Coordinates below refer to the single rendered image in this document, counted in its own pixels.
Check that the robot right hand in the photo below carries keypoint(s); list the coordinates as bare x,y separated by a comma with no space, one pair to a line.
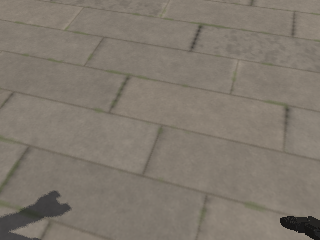
309,226

